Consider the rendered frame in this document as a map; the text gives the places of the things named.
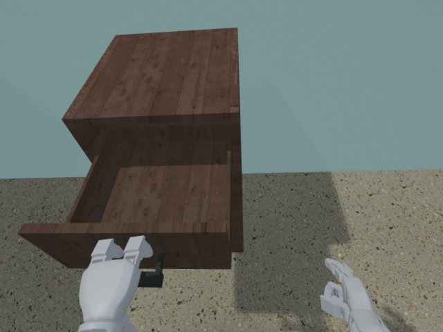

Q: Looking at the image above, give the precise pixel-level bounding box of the right robot hand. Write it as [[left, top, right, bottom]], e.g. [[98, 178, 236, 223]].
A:
[[320, 258, 374, 322]]

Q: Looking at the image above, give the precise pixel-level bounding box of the drawer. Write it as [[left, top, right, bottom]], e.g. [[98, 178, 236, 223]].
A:
[[17, 123, 233, 269]]

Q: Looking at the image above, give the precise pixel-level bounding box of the handle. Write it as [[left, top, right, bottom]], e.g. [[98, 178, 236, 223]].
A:
[[138, 252, 165, 288]]

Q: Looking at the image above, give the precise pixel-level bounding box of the cabinet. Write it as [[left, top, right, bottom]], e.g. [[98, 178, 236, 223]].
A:
[[62, 28, 244, 252]]

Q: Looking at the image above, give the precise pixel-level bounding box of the right robot forearm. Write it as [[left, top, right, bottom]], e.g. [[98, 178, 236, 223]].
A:
[[348, 308, 390, 332]]

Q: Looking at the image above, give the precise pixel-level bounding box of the left robot hand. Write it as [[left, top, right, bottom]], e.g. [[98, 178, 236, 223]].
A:
[[79, 235, 153, 332]]

